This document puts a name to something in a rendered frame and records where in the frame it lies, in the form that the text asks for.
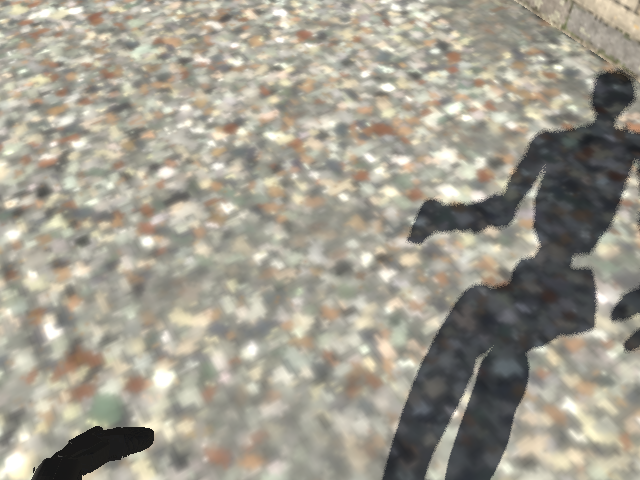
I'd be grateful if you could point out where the robot left hand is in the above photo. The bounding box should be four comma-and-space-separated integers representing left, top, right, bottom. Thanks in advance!
31, 426, 154, 480

